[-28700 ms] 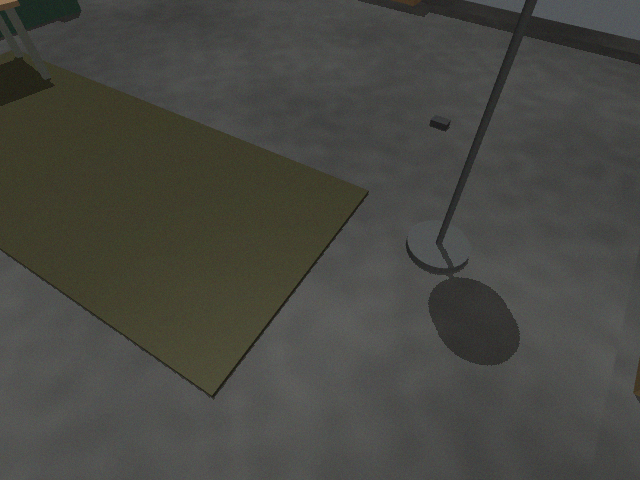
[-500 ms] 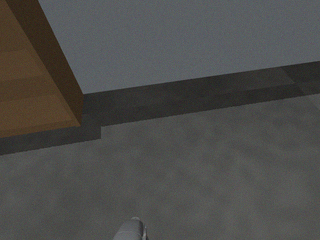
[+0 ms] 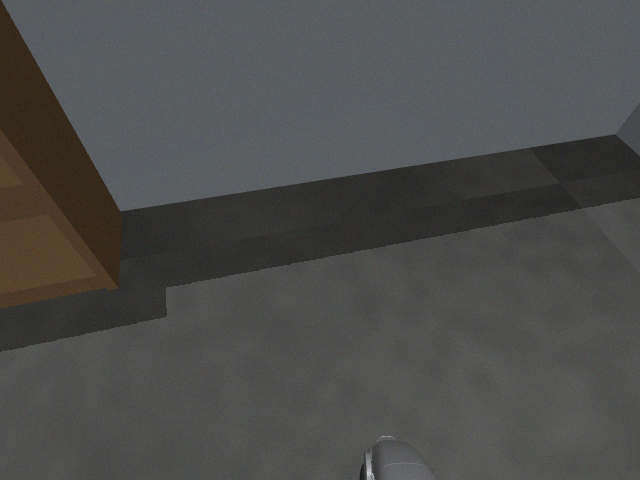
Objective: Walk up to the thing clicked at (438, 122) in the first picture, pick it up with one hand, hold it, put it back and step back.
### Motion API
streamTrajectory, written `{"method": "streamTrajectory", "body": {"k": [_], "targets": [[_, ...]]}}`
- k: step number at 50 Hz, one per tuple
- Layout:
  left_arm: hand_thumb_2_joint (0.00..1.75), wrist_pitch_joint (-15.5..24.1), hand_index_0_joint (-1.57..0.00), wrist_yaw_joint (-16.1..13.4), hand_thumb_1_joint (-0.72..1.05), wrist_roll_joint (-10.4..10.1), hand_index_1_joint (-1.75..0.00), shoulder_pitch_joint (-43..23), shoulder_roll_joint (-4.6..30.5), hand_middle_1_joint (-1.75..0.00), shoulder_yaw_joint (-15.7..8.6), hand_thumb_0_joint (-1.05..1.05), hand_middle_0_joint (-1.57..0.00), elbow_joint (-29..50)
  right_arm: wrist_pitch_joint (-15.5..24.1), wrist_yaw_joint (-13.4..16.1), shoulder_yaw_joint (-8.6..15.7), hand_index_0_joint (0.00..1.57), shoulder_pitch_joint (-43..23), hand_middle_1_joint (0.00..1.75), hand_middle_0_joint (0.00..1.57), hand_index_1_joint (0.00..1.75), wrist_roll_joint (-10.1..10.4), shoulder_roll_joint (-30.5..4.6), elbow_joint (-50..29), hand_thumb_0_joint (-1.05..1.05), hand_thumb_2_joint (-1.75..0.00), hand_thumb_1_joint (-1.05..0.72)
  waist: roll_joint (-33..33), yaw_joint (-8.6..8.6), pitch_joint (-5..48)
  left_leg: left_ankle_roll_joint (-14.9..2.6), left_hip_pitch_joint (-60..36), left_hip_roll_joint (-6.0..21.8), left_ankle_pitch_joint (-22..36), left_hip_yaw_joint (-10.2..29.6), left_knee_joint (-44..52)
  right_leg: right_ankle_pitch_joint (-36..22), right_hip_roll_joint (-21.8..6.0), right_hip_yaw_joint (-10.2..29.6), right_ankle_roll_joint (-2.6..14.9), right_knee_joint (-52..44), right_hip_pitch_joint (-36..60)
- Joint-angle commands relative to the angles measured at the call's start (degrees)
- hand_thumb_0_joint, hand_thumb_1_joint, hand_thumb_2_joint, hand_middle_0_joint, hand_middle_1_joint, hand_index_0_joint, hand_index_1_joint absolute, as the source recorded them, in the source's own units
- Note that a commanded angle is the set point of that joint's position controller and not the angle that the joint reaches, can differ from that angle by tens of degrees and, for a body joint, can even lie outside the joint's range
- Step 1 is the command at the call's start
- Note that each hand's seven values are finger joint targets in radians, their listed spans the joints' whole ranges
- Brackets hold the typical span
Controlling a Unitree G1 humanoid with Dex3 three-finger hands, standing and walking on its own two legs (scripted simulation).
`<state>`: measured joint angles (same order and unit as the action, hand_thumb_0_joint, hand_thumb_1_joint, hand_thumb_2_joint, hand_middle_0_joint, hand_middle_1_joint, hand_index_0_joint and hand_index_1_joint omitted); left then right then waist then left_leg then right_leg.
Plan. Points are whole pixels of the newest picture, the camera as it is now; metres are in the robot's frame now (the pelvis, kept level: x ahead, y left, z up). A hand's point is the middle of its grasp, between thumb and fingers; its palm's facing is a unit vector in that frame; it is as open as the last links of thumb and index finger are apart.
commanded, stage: walk up
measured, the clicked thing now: out of the picture -0.46 -0.50 -0.75
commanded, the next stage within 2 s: stand in 1.48 s
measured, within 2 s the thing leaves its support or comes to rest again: neither
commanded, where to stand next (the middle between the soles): +0.13 -0.01 m, yaw +0 degrees
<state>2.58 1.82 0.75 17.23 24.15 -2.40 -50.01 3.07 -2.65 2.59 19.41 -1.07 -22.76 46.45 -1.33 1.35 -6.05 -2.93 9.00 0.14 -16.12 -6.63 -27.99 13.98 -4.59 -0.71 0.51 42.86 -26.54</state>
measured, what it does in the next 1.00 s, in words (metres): steps on the spot: right foot, then left foot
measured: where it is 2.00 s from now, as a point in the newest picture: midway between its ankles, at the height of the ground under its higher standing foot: outside the picture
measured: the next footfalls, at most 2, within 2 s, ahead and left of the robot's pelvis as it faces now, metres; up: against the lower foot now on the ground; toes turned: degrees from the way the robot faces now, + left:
right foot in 0.08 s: +0.16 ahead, -0.13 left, +0.00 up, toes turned -2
left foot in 0.32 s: +0.10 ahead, +0.13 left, +0.00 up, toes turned +1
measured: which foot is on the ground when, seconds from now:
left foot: down 0.00-0.10, up 0.12-0.30, down 0.32-1.00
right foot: up 0.00-0.06, down 0.08-1.00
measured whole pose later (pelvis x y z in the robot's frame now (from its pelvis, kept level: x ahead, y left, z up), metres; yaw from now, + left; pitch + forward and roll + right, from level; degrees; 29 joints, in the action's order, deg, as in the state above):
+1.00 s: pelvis +0.07 +0.00 +0.01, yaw +1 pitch -3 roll +0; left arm 0.0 1.0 0.2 5.2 19.7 -0.4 -66.6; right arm 1.2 -0.6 -0.3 2.3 -0.1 -20.2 63.7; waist 0.8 -2.1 -3.4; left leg 1.1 5.5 0.8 -12.0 0.3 -20.4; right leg 7.2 -2.6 -2.3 -0.9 20.9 -10.8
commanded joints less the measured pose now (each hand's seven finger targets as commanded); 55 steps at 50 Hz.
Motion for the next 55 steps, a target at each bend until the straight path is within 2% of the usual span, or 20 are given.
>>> {"method": "streamTrajectory", "body": {"k": [1, 3, 4, 5, 6, 7, 10, 13, 15, 16, 17, 18, 19, 20, 22, 24, 29, 34, 41, 55], "targets": [[0.9, 2.35, -0.2, -1.75, 0.9, -0.24, -0.3, 2.32, 6.46, -0.3, -2.43, 0.0, -0.2, 3.15, 0.08, 1.78, 3.5, 0.2, -1.01, 0.3, 0.2, 0.3, 1.01, -12.53, -4.25, 0.0, -0.9, -0.9, 7.25, -1.53, 5.35, -7.7, 1.38, 12.45, 36.82, 7.29, -2.38, -7.94, 3.74, -2.79, 0.63, -10.47, 10.33], [0.9, 3.03, -0.2, -2.49, 0.9, 0.12, -0.3, 6.3, 9.42, -0.3, -3.22, 0.0, -0.2, 1.18, -0.45, 1.89, 2.23, 0.2, -2.23, 0.3, 0.2, 0.3, 2.1, -9.55, -4.47, 0.0, -0.9, -0.9, -0.43, -4.36, 10.29, -3.25, 3.59, 7.09, 23.83, 4.09, -14.37, -18.82, 3.22, -1.54, 2.16, -18.91, 21.26], [0.9, 3.23, -0.2, -2.86, 0.9, 0.39, -0.3, 7.17, 13.26, -0.3, -4.42, 0.0, -0.2, 1.26, -0.39, 1.96, 1.25, 0.2, -0.98, 0.3, 0.2, 0.3, 2.49, -6.72, -4.86, 0.0, -0.9, -0.9, -9.27, -4.65, 13.35, -0.73, 12.35, 3.61, 8.24, 2.58, -22.48, -25.64, -6.04, 10.55, 5.71, -18.53, 28.36], [0.9, 3.12, -0.2, -3.05, 0.9, 0.01, -0.3, 4.99, 13.86, -0.3, -3.99, 0.0, -0.2, 2.9, -1.3, 2.24, 0.22, 0.2, 1.94, 0.3, 0.2, 0.3, 2.14, -5.24, -3.84, 0.0, -0.9, -0.9, -9.84, -3.34, 13.3, 0.68, 15.67, -0.52, -15.28, 5.74, -24.75, -22.5, -16.7, 26.01, 10.41, -21.77, 26.12], [0.9, 2.52, -0.2, -2.9, 0.9, -0.26, -0.3, 1.09, 14.34, -0.3, -3.55, 0.0, -0.2, 3.55, -2.25, 2.89, 1.7, 0.2, 1.72, 0.3, 0.2, 0.3, 1.66, -9.63, -2.33, 0.0, -0.9, -0.9, -4.74, -2.78, 10.23, 0.67, 14.33, 0.75, -21.36, 7.81, -26.28, -14.87, -17.85, 25.3, 15.41, -21.39, 20.78], [0.9, 1.93, -0.2, -3.09, 0.9, -0.16, -0.3, -0.91, 14.77, -0.3, -3.53, 0.0, -0.2, 3.67, -2.32, 3.19, 2.06, 0.2, 0.59, 0.3, 0.2, 0.3, 1.25, -10.46, -1.47, 0.0, -0.9, -0.9, -7.33, -2.71, 8.37, 0.51, 15.02, 1.49, -22.68, 8.19, -25.47, -10.92, -17.8, 26.31, 16.61, -21.66, 17.64], [0.9, 1.2, -0.2, -2.93, 0.9, 0.08, -0.3, -5.55, 11.84, -0.3, -2.42, 0.0, -0.2, 3.45, -2.35, 2.67, 2.02, 0.2, 1.6, 0.3, 0.2, 0.3, 1.82, -10.68, 2.55, 0.0, -0.9, -0.9, -9.01, -0.92, 7.2, 1.44, 11.09, 2.01, -15.5, 8.13, -20.57, -2.82, -10.96, 15.24, 11.0, -22.76, 11.22], [0.9, 0.21, -0.2, -2.59, 0.9, 0.63, -0.3, -7.95, 11.96, -0.3, -2.46, 0.0, -0.2, 2.93, -2.27, 2.55, 1.63, 0.2, 1.26, 0.3, 0.2, 0.3, 1.37, -9.88, 4.84, 0.0, -0.9, -0.9, -10.27, -1.29, 7.71, 2.27, 6.51, 0.95, -7.82, 6.22, -12.11, 3.28, -7.82, 11.68, 8.97, -21.61, 8.07], [0.9, -0.9, -0.2, -2.19, 0.9, 0.11, -0.3, -10.73, 11.1, -0.3, -2.2, 0.0, -0.2, 2.62, -1.48, 2.83, 1.71, 0.2, 2.13, 0.3, 0.2, 0.3, 0.88, -9.57, 7.19, 0.0, -0.9, -0.9, -8.93, 0.06, 8.58, 2.51, 0.45, 0.02, 0.28, 4.59, -3.1, 6.83, -6.7, 8.75, 7.35, -18.38, 4.77], [0.9, -1.35, -0.2, -2.01, 0.9, -0.33, -0.3, -10.93, 9.47, -0.3, -1.71, 0.0, -0.2, 2.21, -1.05, 3.09, 1.83, 0.2, 1.08, 0.3, 0.2, 0.3, 0.41, -10.18, 7.62, 0.0, -0.9, -0.9, -6.74, 0.06, 8.15, 2.27, -0.74, 0.96, 2.76, 6.31, -0.06, 8.4, -5.83, 7.62, 5.71, -17.23, 3.13], [0.9, -1.67, -0.2, -1.78, 0.9, -0.69, -0.3, -10.9, 7.82, -0.3, -1.15, 0.0, -0.2, 2.14, -0.6, 3.38, 2.15, 0.2, -0.64, 0.3, 0.2, 0.3, -0.18, -11.88, 7.31, 0.0, -0.9, -0.9, -2.95, -0.25, 7.74, 1.1, -0.35, 5.31, 1.12, 12.91, 4.28, 9.24, -4.42, 6.78, 3.81, -15.16, 1.51], [0.9, -2.18, -0.2, -1.52, 0.9, -1.28, -0.3, -10.15, 6.28, -0.3, -0.92, 0.0, -0.2, 0.98, -0.15, 3.34, 2.07, 0.2, -6.78, 0.3, 0.2, 0.3, -0.4, -14.35, 5.92, 0.0, -0.9, -0.9, 3.18, -2.58, 4.32, -1.48, 8.09, 11.67, -11.39, 23.65, 9.95, 12.25, -0.45, 4.83, 1.07, -13.1, 2.63], [0.9, -2.35, -0.2, -1.62, 0.9, -1.0, -0.3, -10.31, 8.86, -0.3, -1.86, 0.0, -0.2, -1.44, -0.36, 3.09, 1.9, 0.2, -10.81, 0.3, 0.2, 0.3, 0.33, -15.15, 6.03, 0.0, -0.9, -0.9, 4.98, -3.38, 0.78, -3.76, 18.49, 14.05, -20.23, 23.98, 12.4, 11.04, 1.4, 2.1, 1.25, -9.21, 11.72], [0.9, -2.27, -0.2, -1.47, 0.9, -0.53, -0.3, -9.24, 9.02, -0.3, -1.98, 0.0, -0.2, -2.63, -0.53, 2.96, 1.36, 0.2, -13.09, 0.3, 0.2, 0.3, 0.2, -13.77, 6.23, 0.0, -0.9, -0.9, 4.29, -4.53, -1.22, -3.59, 21.96, 13.43, -21.34, 22.28, 12.07, 8.9, 0.89, 2.95, 1.48, -9.29, 15.03], [0.9, -1.64, -0.2, -1.07, 0.9, -0.81, -0.3, -10.07, 8.13, -0.3, -1.73, 0.0, -0.2, -3.71, 0.02, 2.83, 0.29, 0.2, -11.7, 0.3, 0.2, 0.3, 0.2, -10.95, 7.51, 0.0, -0.9, -0.9, 4.01, -4.01, -0.38, -0.57, 16.73, 8.78, -11.27, 16.48, 10.35, 3.17, -0.36, 4.99, 2.33, -15.15, 14.41], [0.9, -1.28, -0.2, -1.1, 0.9, -1.14, -0.3, -10.82, 7.78, -0.3, -1.34, 0.0, -0.2, -4.93, 0.74, 2.79, 0.07, 0.2, -11.3, 0.3, 0.2, 0.3, 0.43, -11.19, 8.82, 0.0, -0.9, -0.9, 7.19, -3.34, 3.53, 0.33, 11.59, 8.42, 0.34, 15.47, 8.6, -4.85, -0.66, 4.5, 2.15, -16.21, 16.65], [0.9, -1.69, -0.2, -0.89, 0.9, -1.18, -0.3, -12.83, 7.75, -0.3, -0.25, 0.0, -0.2, -7.95, 0.0, 2.99, 0.03, 0.2, -13.91, 0.3, 0.2, 0.3, 0.53, -11.33, 10.4, 0.0, -0.9, -0.9, 8.24, -2.79, 4.92, 0.69, 8.65, 8.28, -5.51, 15.1, 12.36, -0.9, -0.8, 3.9, 1.04, -19.51, 17.42], [0.9, -1.35, -0.2, -1.05, 0.9, -1.29, -0.3, -13.11, 8.13, -0.3, 0.13, 0.0, -0.2, -10.39, 0.08, 3.27, -0.14, 0.2, -14.28, 0.3, 0.2, 0.3, 1.11, -10.92, 11.97, 0.0, -0.9, -0.9, 4.41, -2.29, 8.86, 1.19, 1.89, 7.61, 10.65, 12.23, 9.29, -12.99, -2.6, 4.02, 0.84, -21.12, 19.93], [0.9, -1.3, -0.2, -1.35, 0.9, -1.09, -0.3, -13.39, 7.77, -0.3, 0.23, 0.0, -0.2, -12.57, -0.63, 3.3, 0.14, 0.2, -16.36, 0.3, 0.2, 0.3, 1.38, -10.84, 13.51, 0.0, -0.9, -0.9, 1.21, -1.83, 9.35, 1.17, -2.06, 7.58, 13.06, 11.26, 9.47, -14.79, -3.56, 3.99, 0.56, -23.18, 19.47], [0.9, -1.1, -0.2, -1.57, 0.9, -0.33, -0.3, -14.95, 7.66, -0.3, -0.81, 0.0, -0.2, -13.12, -1.36, 2.85, -0.32, 0.2, -18.17, 0.3, 0.2, 0.3, 0.87, -9.34, 15.5, 0.0, -0.9, -0.9, -0.38, -1.98, 7.64, 2.01, -2.35, 6.75, 7.65, 10.86, 11.94, -6.29, -3.82, 5.44, 0.16, -28.3, 18.91]]}}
